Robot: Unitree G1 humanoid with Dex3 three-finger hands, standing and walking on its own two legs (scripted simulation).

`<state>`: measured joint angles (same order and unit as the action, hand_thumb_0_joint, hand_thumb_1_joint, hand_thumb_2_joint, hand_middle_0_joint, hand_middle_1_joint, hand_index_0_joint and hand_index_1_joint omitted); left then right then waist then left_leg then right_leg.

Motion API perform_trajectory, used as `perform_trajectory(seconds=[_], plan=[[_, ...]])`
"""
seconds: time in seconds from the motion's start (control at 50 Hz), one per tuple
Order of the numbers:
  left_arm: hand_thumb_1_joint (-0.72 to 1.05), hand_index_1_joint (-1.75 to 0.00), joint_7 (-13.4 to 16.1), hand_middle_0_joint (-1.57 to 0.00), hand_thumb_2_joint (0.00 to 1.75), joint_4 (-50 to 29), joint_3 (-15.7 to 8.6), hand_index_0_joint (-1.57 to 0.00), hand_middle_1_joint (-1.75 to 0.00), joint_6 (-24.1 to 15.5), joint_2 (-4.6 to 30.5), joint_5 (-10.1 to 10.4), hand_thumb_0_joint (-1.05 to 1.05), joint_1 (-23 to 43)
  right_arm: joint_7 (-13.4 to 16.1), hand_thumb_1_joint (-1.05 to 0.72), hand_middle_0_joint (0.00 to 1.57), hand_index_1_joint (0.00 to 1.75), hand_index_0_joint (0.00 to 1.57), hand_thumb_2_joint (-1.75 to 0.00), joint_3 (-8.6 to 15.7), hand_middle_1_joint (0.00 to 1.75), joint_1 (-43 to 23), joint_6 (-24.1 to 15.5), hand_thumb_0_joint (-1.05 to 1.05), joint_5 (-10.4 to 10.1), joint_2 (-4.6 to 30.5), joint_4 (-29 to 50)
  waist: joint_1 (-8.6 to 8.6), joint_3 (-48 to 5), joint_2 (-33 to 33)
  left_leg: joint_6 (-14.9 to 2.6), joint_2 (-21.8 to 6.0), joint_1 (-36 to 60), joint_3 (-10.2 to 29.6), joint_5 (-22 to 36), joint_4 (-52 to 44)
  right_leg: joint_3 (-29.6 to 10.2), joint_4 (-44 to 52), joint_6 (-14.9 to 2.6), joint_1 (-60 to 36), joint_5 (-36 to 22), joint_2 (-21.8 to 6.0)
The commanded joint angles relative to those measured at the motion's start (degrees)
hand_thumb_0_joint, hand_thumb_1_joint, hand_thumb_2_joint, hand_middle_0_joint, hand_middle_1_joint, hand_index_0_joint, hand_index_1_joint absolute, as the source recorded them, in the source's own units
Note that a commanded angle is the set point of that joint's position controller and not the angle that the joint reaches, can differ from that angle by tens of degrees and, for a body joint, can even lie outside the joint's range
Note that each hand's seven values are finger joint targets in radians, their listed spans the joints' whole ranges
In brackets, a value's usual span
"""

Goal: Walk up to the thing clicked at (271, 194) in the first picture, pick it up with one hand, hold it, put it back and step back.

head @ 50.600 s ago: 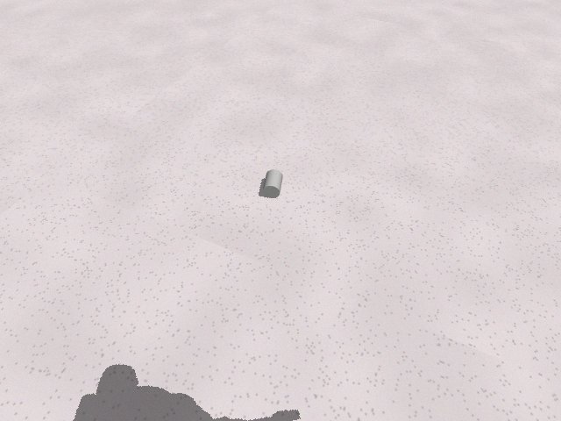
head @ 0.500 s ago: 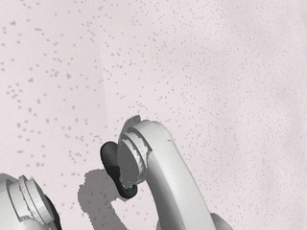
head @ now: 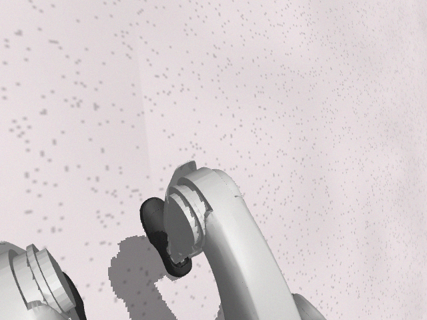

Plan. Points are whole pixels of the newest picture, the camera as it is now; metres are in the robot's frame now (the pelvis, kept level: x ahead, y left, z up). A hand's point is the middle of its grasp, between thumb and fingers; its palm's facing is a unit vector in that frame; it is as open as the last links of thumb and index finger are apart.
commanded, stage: open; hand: left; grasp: from above
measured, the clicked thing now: out of the picture +0.53 +0.32 -0.28
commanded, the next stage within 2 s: withdraw in 0.46 s
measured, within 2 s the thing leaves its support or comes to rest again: rests again in 0.86 s
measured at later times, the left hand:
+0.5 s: hand out of the picture +0.52 +0.31 -0.23, palm faces -0.46 -0.10 -0.88, open 12.0 cm
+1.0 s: hand out of the picture +0.55 +0.35 -0.11, palm faces -0.35 -0.08 -0.93, open 13.2 cm
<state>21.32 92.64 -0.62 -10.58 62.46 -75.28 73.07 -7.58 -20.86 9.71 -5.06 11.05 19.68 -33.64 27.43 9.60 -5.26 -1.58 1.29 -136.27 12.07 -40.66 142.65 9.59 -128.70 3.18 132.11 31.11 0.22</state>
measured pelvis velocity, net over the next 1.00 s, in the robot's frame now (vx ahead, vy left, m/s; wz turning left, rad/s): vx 0.01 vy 0.00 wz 0.05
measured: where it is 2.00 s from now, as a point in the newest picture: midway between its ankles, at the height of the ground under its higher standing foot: (127, 287)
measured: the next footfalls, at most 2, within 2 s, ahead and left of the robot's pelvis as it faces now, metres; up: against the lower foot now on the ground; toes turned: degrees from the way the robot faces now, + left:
none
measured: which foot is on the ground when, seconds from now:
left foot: down 0.00-1.00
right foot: down 0.00-1.00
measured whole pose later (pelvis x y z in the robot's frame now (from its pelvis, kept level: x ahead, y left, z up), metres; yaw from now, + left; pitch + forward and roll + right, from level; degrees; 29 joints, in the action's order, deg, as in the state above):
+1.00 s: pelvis +0.01 +0.00 +0.03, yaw +3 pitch +37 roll -14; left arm 8.4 71.3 -1.1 -0.6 54.2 -69.9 68.4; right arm -9.4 -11.8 13.6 1.9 7.4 18.5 -32.2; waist 22.2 1.2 0.4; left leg -1.5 1.9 -133.9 9.3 -41.0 136.6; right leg 7.4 -125.3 2.2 130.4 33.2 -1.3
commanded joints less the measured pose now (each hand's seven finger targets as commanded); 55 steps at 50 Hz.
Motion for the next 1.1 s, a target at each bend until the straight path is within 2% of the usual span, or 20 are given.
perform_trajectory(seconds=[0.0,0.1,0.16,0.22,0.28,0.48,0.6,0.7,0.72,0.74,0.78,0.82,0.84,0.86,0.9,0.92,0.94,0.96,1.02,1.08], plan=[[-0.09,-0.69,2.2,-0.49,0.78,-8.6,-0.3,-0.45,-0.65,0.4,9.5,1.0,0.0,16.1,0.5,-0.89,0.2,0.3,0.2,-0.9,5.6,0.3,13.2,0.8,0.0,-0.2,19.1,-1.9,4.32,-36.9,33.0,1.85,-3.1,29.0,-2.5,14.1,-16.1,4.7,8.7,-4.99,-23.8,-10.3,1.4],[-0.14,-0.69,1.8,-0.45,0.77,-10.5,-1.0,-0.41,-0.65,0.3,11.2,1.0,0.0,17.0,0.6,-0.89,0.2,0.3,0.2,-0.9,5.4,0.3,13.4,1.2,0.0,-0.1,19.4,-1.7,4.06,-38.0,33.5,1.82,-2.9,28.5,-3.2,15.8,-15.0,4.4,8.9,-5.17,-25.5,-11.8,1.3],[-0.15,-0.7,1.6,-0.43,0.77,-8.6,-0.4,-0.39,-0.66,0.3,9.5,1.5,0.0,15.5,0.6,-0.89,0.2,0.3,0.2,-0.9,5.5,0.3,13.4,1.3,0.0,-0.1,19.6,-1.4,4.61,-35.5,32.2,1.83,-2.9,27.9,-2.8,14.6,-15.2,4.6,9.2,-5.21,-24.2,-10.4,1.3],[-0.17,-0.73,1.7,-0.41,0.81,-10.6,-1.0,-0.37,-0.69,0.0,11.4,1.2,0.0,16.6,0.7,-0.89,0.2,0.3,0.2,-0.9,5.5,0.3,13.1,1.3,0.0,-0.2,19.6,-1.3,3.59,-37.7,34.0,1.85,-2.8,28.9,-3.3,15.2,-15.1,4.3,8.9,-5.45,-25.3,-10.7,1.5],[-0.17,-0.74,1.8,-0.4,0.8,-8.6,-0.9,-0.37,-0.71,0.3,9.9,1.3,0.0,15.2,0.7,-0.89,0.2,0.3,0.2,-0.9,5.6,0.3,12.9,1.5,0.0,-0.1,19.6,-0.7,3.92,-36.4,32.3,1.89,-2.8,28.3,-2.8,14.5,-15.1,4.6,9.1,-5.53,-24.0,-10.1,1.5],[-0.16,-0.76,2.1,-0.4,0.82,-10.5,-1.5,-0.36,-0.73,0.0,10.7,1.0,0.0,15.7,0.6,-0.89,0.2,0.3,0.2,-0.9,5.6,0.3,14.0,1.5,0.0,0.2,20.1,-1.0,4.69,-37.0,33.1,2.04,-3.0,29.2,-2.5,15.9,-15.4,4.8,9.0,-5.28,-25.0,-11.3,1.1],[-0.29,-0.79,2.0,-0.33,0.8,-12.5,-2.4,-0.33,-0.79,0.3,12.6,0.7,0.0,16.5,0.7,-0.91,0.2,0.3,0.2,-0.91,6.2,0.3,13.4,1.4,0.0,0.0,20.3,-0.7,3.53,-37.4,35.1,2.08,-2.9,30.2,-2.9,14.6,-15.7,4.4,8.9,-5.61,-23.8,-9.8,1.3],[-0.36,-0.85,2.6,-0.28,0.85,-19.2,-5.7,-0.26,-0.84,2.1,13.9,0.7,0.0,19.4,0.0,-0.91,0.2,0.3,0.2,-0.91,8.0,0.3,15.6,1.5,0.0,0.0,20.1,-0.6,2.49,-44.1,40.1,2.71,-2.9,35.1,-3.4,19.2,-16.1,3.9,8.7,-5.8,-25.0,-13.3,0.9],[-0.38,-0.86,2.5,-0.26,0.87,-18.3,-5.2,-0.25,-0.85,3.2,12.7,1.0,0.0,18.7,-0.2,-0.91,0.2,0.3,0.2,-0.91,9.3,0.3,15.2,1.5,0.0,-0.3,20.3,-0.2,1.17,-45.5,39.9,2.51,-2.5,34.9,-3.9,18.0,-16.2,3.8,8.7,-6.12,-24.6,-12.3,1.2],[-0.4,-0.88,2.3,-0.26,0.89,-20.2,-6.5,-0.24,-0.85,3.9,13.5,1.1,0.0,18.8,-0.5,-0.92,0.2,0.3,0.2,-0.91,9.7,0.3,15.5,1.6,0.0,-0.5,19.8,-0.5,0.63,-46.6,41.2,2.75,-2.6,34.9,-3.7,17.8,-16.9,3.6,8.8,-6.26,-24.0,-11.8,1.0],[-0.42,-0.89,0.7,-0.24,0.91,-25.0,-7.5,-0.22,-0.87,5.7,12.3,2.1,0.0,18.3,-1.3,-0.91,0.2,0.3,0.2,-0.91,11.2,0.3,16.3,2.2,0.0,-1.2,19.1,-0.5,-0.95,-50.6,44.6,3.48,-2.7,39.4,-3.6,21.7,-18.2,3.1,8.8,-6.42,-23.0,-13.1,0.4],[-0.44,-0.92,-2.2,-0.23,0.93,-29.4,-5.6,-0.2,-0.89,7.6,9.3,3.0,0.0,17.7,-1.8,-0.92,0.2,0.3,0.2,-0.91,13.3,0.3,15.9,3.3,0.0,-2.4,18.5,0.4,-2.91,-56.3,44.7,2.68,-2.0,40.6,-5.4,22.9,-18.8,2.2,9.4,-6.58,-25.6,-13.9,1.1],[-0.45,-0.93,-4.0,-0.22,0.94,-32.0,-3.6,-0.19,-0.9,8.0,6.5,3.8,0.0,18.7,-2.0,-0.92,0.2,0.3,0.2,-0.91,13.8,0.3,14.4,3.7,0.0,-3.1,18.2,2.4,-3.05,-56.5,44.0,2.64,-1.8,39.4,-5.8,23.5,-19.6,1.7,9.9,-6.52,-26.3,-15.6,0.8],[-0.46,-0.94,-5.9,-0.21,0.95,-29.2,-2.9,-0.19,-0.9,9.0,5.5,4.1,0.0,15.2,-2.1,-0.92,0.2,0.3,0.2,-0.91,14.4,0.3,15.8,4.6,0.0,-3.5,18.0,0.4,-3.4,-53.8,42.0,2.11,-1.4,36.6,-6.6,21.4,-20.1,1.4,10.7,-6.65,-26.8,-14.5,1.1],[-0.43,-0.92,-9.7,-0.23,0.93,-29.3,-3.7,-0.2,-0.89,10.5,5.8,4.8,0.0,11.3,-1.4,-0.92,0.2,0.3,0.2,-0.91,15.7,0.3,18.1,6.8,0.0,-3.7,18.1,0.0,-3.74,-51.9,37.1,1.66,-1.0,34.7,-7.3,20.8,-21.1,0.6,12.7,-6.94,-29.2,-14.2,1.2],[-0.4,-0.9,-11.9,-0.23,0.91,-32.6,-0.8,-0.21,-0.88,10.6,1.2,6.2,0.0,13.4,-1.1,-0.91,0.2,0.3,0.2,-0.91,15.8,0.3,17.1,7.6,0.0,-4.0,17.1,1.5,-3.58,-51.6,35.8,1.67,-0.9,34.9,-7.2,20.7,-22.3,0.4,13.6,-7.13,-29.1,-13.7,1.1],[-0.38,-0.89,-13.9,-0.25,0.9,-29.9,-0.1,-0.23,-0.87,11.1,-1.0,6.9,0.0,10.9,-0.6,-0.91,0.2,0.3,0.2,-0.91,16.5,0.3,17.8,8.5,0.0,-4.1,17.2,0.7,-3.39,-49.2,34.1,1.57,-0.8,35.0,-6.8,19.2,-23.3,0.6,14.6,-7.3,-27.0,-11.4,1.0],[-0.36,-0.88,-15.5,-0.27,0.88,-33.2,0.8,-0.25,-0.85,11.0,-2.0,7.9,0.0,13.3,-0.1,-0.91,0.2,0.3,0.2,-0.91,16.5,0.3,17.9,9.2,0.0,-4.3,16.7,1.6,-2.88,-49.0,32.4,1.28,-0.7,34.8,-6.8,18.9,-23.8,0.5,15.7,-7.21,-28.2,-11.4,1.0],[-0.32,-0.84,-19.6,-0.29,0.85,-28.4,1.3,-0.27,-0.83,10.5,-2.9,9.0,0.0,11.4,1.8,-0.91,0.2,0.3,0.2,-0.91,16.9,0.3,18.4,10.7,0.0,-4.9,17.4,1.3,-1.41,-42.3,25.4,0.77,-0.3,31.5,-6.2,14.8,-25.0,0.4,17.9,-7.35,-25.8,-7.3,0.7],[-0.28,-0.82,-21.6,-0.33,0.83,-30.9,3.3,-0.31,-0.8,7.8,-5.7,9.8,0.0,17.2,3.5,-0.91,0.2,0.3,0.2,-0.91,16.2,0.3,18.0,11.5,0.0,-4.9,16.0,1.2,-0.43,-41.4,23.2,0.64,0.0,31.6,-6.3,12.5,-25.4,0.2,19.7,-7.36,-25.3,-4.8,0.5]])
